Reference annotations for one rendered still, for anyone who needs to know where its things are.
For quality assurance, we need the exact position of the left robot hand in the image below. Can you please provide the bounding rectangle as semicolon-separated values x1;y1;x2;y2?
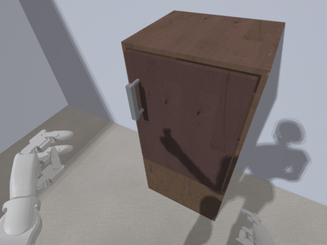
10;130;73;200

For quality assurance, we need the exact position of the cupboard door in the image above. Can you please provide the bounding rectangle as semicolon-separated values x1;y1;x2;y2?
124;50;258;192

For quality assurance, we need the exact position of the handle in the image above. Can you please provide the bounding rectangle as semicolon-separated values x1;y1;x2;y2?
125;79;144;121

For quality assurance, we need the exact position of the robot left forearm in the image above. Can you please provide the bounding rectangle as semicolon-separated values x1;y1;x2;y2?
0;196;42;245

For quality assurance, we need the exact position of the right robot hand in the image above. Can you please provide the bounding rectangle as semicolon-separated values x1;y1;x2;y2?
236;208;274;245

